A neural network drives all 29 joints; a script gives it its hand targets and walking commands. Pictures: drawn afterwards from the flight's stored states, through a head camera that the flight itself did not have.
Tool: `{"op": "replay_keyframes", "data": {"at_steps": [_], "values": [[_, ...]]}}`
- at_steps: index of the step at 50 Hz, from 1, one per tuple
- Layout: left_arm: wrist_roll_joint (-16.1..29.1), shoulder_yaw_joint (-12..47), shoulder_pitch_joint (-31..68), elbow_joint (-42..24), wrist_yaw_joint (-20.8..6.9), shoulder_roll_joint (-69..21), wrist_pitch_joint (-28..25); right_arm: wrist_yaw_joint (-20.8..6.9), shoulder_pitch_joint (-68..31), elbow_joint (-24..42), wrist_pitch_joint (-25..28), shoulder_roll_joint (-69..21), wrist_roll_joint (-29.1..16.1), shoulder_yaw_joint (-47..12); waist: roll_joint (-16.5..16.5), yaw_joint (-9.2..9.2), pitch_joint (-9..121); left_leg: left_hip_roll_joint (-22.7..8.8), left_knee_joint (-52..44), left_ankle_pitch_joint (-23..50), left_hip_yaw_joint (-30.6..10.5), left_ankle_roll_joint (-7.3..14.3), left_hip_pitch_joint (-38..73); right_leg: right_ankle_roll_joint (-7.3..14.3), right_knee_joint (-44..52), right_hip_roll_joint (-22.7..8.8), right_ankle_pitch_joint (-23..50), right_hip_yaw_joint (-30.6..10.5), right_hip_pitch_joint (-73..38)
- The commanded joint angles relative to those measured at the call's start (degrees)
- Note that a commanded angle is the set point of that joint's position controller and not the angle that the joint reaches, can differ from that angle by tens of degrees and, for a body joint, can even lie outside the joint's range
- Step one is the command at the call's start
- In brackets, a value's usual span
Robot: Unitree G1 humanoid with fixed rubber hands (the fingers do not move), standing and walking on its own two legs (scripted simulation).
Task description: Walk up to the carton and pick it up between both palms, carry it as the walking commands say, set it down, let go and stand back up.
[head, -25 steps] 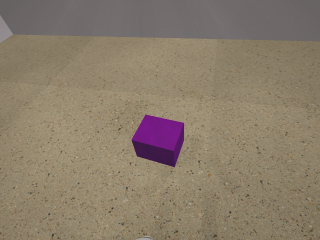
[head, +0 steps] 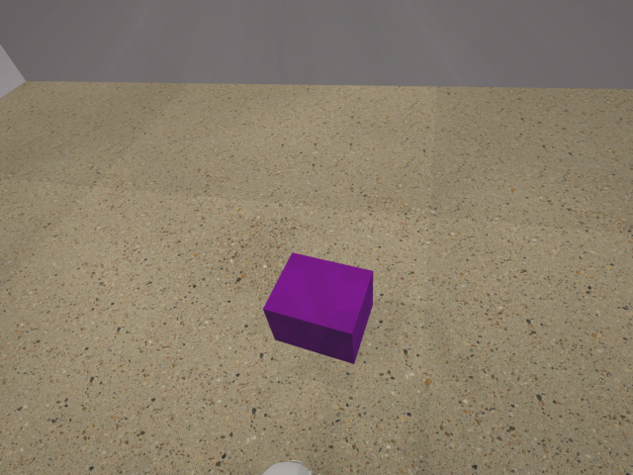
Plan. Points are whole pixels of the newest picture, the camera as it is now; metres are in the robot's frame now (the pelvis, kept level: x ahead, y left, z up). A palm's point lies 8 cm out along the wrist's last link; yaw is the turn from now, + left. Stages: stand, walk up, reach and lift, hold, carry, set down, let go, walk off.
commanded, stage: walk up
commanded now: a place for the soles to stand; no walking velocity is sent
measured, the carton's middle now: (322, 306) +0.75 +0.11 -0.65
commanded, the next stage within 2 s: none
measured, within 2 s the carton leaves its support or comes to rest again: neither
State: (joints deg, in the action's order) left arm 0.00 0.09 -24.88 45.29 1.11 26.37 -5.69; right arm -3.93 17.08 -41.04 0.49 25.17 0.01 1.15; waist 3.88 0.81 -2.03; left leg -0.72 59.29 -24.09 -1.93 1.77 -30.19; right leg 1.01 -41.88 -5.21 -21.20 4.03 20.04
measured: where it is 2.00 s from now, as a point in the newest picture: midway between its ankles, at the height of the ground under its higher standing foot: outside the picture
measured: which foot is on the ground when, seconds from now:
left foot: up 0.00-0.10, down 0.12-0.40, up 0.42-0.66, down 0.68-1.00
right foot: down 0.00-0.14, up 0.16-0.38, down 0.40-1.00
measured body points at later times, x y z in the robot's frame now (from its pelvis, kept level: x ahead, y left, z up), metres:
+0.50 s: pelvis +0.10 +0.05 -0.01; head +0.12 +0.02 +0.43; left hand +0.15 +0.39 -0.09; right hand +0.20 -0.26 -0.13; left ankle +0.11 +0.17 -0.69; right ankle +0.15 -0.09 -0.72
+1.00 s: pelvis +0.16 +0.10 -0.02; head +0.18 +0.09 +0.43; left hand +0.22 +0.43 -0.11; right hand +0.26 -0.22 -0.12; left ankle +0.19 +0.21 -0.72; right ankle +0.20 -0.05 -0.72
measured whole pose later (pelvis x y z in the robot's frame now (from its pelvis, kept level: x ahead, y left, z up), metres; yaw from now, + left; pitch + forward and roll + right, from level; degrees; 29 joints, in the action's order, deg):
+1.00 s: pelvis +0.16 +0.10 -0.02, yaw +1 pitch +0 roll +0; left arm 0.0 0.1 -18.7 45.3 1.9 25.4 -4.0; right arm -0.9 16.9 -41.1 -0.4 25.4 0.0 1.2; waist 1.7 0.8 -2.8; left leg 0.5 50.3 -24.7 0.9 1.7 -26.5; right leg -0.3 -49.3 -5.9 -22.1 3.3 26.7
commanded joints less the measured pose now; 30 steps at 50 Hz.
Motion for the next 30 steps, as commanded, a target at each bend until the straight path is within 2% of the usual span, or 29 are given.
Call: {"op": "replay_keyframes", "data": {"at_steps": [1, 2, 3, 4, 5, 6, 7, 8, 9, 10, 11, 12, 14, 16, 17, 18, 19, 20, 21, 22, 23, 25, 27, 29, 30], "values": [[-0.5, -8.51, -2.2, -2.26, 0.88, 19.43, -1.71, -0.51, -6.51, 5.12, 1.66, 9.85, 1.38, 5.42, -14.94, 2.83, 0.79, -3.94, -11.87, 0.08, 1.68, -0.65, -6.69, 13.44, 14.09, -14.99, 18.38, -11.84, -11.73], [-0.42, -8.43, -0.69, -2.58, 0.77, 19.62, -1.56, -0.64, -5.48, 4.77, 1.76, 10.16, 1.41, 5.63, -15.85, 2.03, 1.09, -3.64, -14.62, 0.71, 2.54, -0.45, -3.53, 12.7, 13.43, -14.59, 16.33, -11.12, -9.9], [-0.27, -8.3, 1.42, -2.88, 0.65, 19.71, -1.31, -0.65, -2.82, 4.11, 1.91, 10.25, 1.57, 5.94, -15.72, -0.02, 1.79, -3.02, -18.61, 2.9, 4.0, -0.12, 1.38, 11.57, 11.5, -14.23, 14.96, -9.98, -7.31], [-0.03, -7.74, 3.48, -3.16, 0.48, 18.74, -1.0, -0.36, 1.67, 2.81, 2.2, 10.52, 1.89, 6.42, -13.27, -3.17, 3.74, -1.33, -23.31, 5.41, 5.5, 0.22, 9.64, 9.44, 6.31, -12.98, 14.8, -7.64, -2.98], [-0.04, -6.33, 3.06, -3.34, 0.41, 14.93, -0.67, 0.41, 9.67, 0.04, 2.7, 13.16, 2.53, 7.81, -2.6, -6.87, 8.54, 0.98, -27.39, 1.4, 2.48, 1.07, 21.58, 6.1, -8.79, -8.82, 14.87, -4.12, 2.93], [0.62, -4.09, 1.13, -4.3, 0.42, 9.01, -0.6, 1.4, 14.17, -0.02, 3.06, 19.29, 3.8, 9.7, 14.83, -9.32, 7.5, -9.56, -36.36, -5.86, -18.46, 4.32, 27.45, 2.2, -25.72, -2.41, 8.22, 0.58, 16.62], [1.23, -3.16, 2.61, -5.1, 0.86, 7.79, 0.03, 1.91, 9.48, 1.79, 3.25, 21.16, 3.34, 9.19, 15.32, -6.75, 2.17, -16.08, -43.93, -8.38, -35.83, 8.52, 26.75, 0.99, -29.2, 3.44, -9.89, -1.45, 29.4], [0.62, -4.09, 4.51, -3.33, 1.4, 12.86, 0.64, 1.71, 6.02, 3.17, 3.04, 21.38, 1.45, 9.13, 6.85, -6.54, -0.01, -18.08, -43.7, -11.77, -38.95, 10.39, 22.9, 1.41, -29.16, 1.28, -10.52, -5.51, 29.27], [0.54, -4.32, 4.39, -2.33, 1.22, 15.11, 0.5, 1.6, 4.51, 3.15, 2.58, 18.74, 0.76, 8.55, 1.79, -5.22, -2.81, -16.19, -41.25, -8.32, -34.08, 10.22, 19.66, 1.26, -27.72, -0.56, -7.22, -5.07, 27.42], [0.5, -4.33, 3.62, -1.75, 0.93, 14.57, 0.29, 1.67, 4.03, 2.65, 2.21, 17.47, 1.01, 8.13, 1.64, -4.13, -3.05, -14.26, -39.09, -6.97, -29.19, 10.34, 18.07, 0.87, -24.65, -1.13, -7.2, -4.47, 25.29], [0.39, -4.51, 2.86, -0.96, 0.57, 14.04, 0.11, 1.69, 3.66, 2.49, 1.93, 16.3, 1.25, 7.61, 2.54, -3.58, -3.69, -11.68, -38.19, -5.66, -23.48, 10.24, 15.22, 0.57, -20.21, -1.14, -7.36, -3.79, 22.37], [0.23, -4.71, 1.69, -0.21, 0.33, 13.77, -0.06, 1.57, 3.36, 2.51, 1.81, 15.94, 1.49, 7.43, 4.09, -3.44, -3.3, -10.1, -37.81, -4.35, -19.86, 10.8, 13.18, 0.37, -17.29, -0.28, -7.6, -2.4, 19.33], [-0.04, -4.87, 1.05, 0.19, 0.45, 12.85, -0.29, 1.15, 3.76, 2.64, 1.46, 16.03, 2.04, 7.24, 6.52, -3.73, -2.76, -10.79, -37.53, -6.13, -18.64, 13.67, 11.04, 0.33, -12.95, 0.9, -8.03, -0.15, 16.25], [-0.13, -4.98, 0.41, 0.54, 0.85, 12.94, -0.69, 0.77, 2.69, 3.59, 0.79, 15.97, 2.52, 7.22, 8.08, -3.72, -2.65, -11.55, -36.36, -7.58, -18.39, 14.58, 8.89, 0.56, -8.47, 1.6, -7.24, 1.08, 12.72], [-0.19, -4.99, -1.37, 1.17, 1.15, 12.78, -1.16, 0.59, 1.15, 4.36, 0.34, 15.71, 2.63, 7.08, 7.71, -2.51, -1.9, -10.73, -33.57, -6.4, -16.22, 13.78, 6.57, 0.99, -3.41, 2.07, -4.1, 1.95, 7.72], [-0.37, -5.15, -5.53, 2.42, 1.52, 12.78, -1.85, 0.4, -1.66, 5.51, -0.19, 14.71, 2.52, 6.7, 5.65, 0.35, 0.28, -8.59, -27.78, -5.85, -11.65, 11.63, 0.81, 1.69, 3.28, 3.1, 2.21, 2.88, -2.73], [-0.86, -5.93, -10.58, 3.43, 2.12, 14.91, -2.76, 0.24, -3.96, 6.99, -0.46, 11.3, 2.51, 5.56, -0.58, 3.84, 2.68, -5.12, -16.07, -4.91, -6.73, 7.69, -8.7, 2.9, 8.72, 2.1, 2.25, -2.2, -14.83], [-1.79, -8.58, -14.82, 3.73, 2.92, 21.86, -3.04, 0.08, -3.0, 8.79, 0.1, 5.44, 2.41, 3.85, -17.51, 5.98, 5.66, 2.98, 3.32, -3.22, 1.52, 1.91, -19.09, 6.08, 18.92, -13.31, -13.04, -26.84, -22.65], [-1.58, -9.61, -10.26, 2.05, 3.48, 25.45, -2.33, 0.77, -4.49, 8.62, -0.26, 8.53, 2.39, 4.36, -15.12, 5.05, 3.15, 1.95, 9.06, -9.01, -0.77, 0.79, -24.95, 12.81, 26.01, -24.35, -22.06, -44.49, -20.07], [-1.1, -9.87, -7.09, 1.6, 3.51, 24.13, -1.91, 0.95, -6.7, 7.27, -0.86, 13.95, 2.71, 6.01, -7.47, 4.27, -0.33, -1.32, 9.73, -5.88, -4.83, 0.92, -23.77, 14.99, 23.39, -23.67, -22.08, -41.35, -16.95], [-0.8, -9.26, -4.56, 0.31, 3.75, 22.12, -1.84, 0.66, -5.68, 6.24, -0.66, 14.17, 2.19, 6.35, -6.22, 2.91, -2.46, -2.05, 8.93, -3.35, -3.78, 0.55, -22.78, 14.61, 20.09, -21.13, -11.99, -35.41, -16.28], [-0.74, -8.58, -3.7, -0.34, 3.76, 20.28, -1.84, 0.7, -3.93, 5.23, -0.19, 12.44, 1.9, 6.43, -9.36, 2.02, -0.97, -3.27, 4.71, -3.94, -2.1, -0.35, -18.64, 13.93, 15.75, -18.19, 6.97, -25.79, -16.03], [-0.99, -8.35, -3.73, -0.93, 3.12, 20.15, -1.53, 0.64, -2.67, 4.65, 0.01, 11.41, 1.9, 6.04, -13.13, 2.25, 1.56, -2.52, 0.33, -5.8, 0.52, -0.66, -12.05, 13.95, 12.12, -16.67, 19.53, -19.15, -12.65], [-1.15, -8.06, -1.42, -1.78, 2.74, 19.65, -1.01, 0.84, -2.92, 4.35, 0.27, 10.31, 1.37, 5.56, -16.0, 2.2, 2.2, -2.57, -5.36, -5.16, 2.06, -0.45, -6.07, 13.98, 9.51, -15.62, 23.52, -14.52, -7.89], [-1.03, -7.71, 1.31, -2.34, 2.53, 19.2, -0.69, 1.04, -1.29, 3.52, 0.48, 10.08, 1.18, 5.53, -16.59, 0.75, 2.62, -2.22, -10.39, -2.27, 2.96, -0.26, -0.66, 12.69, 7.61, -14.03, 23.26, -11.58, -4.21]]}}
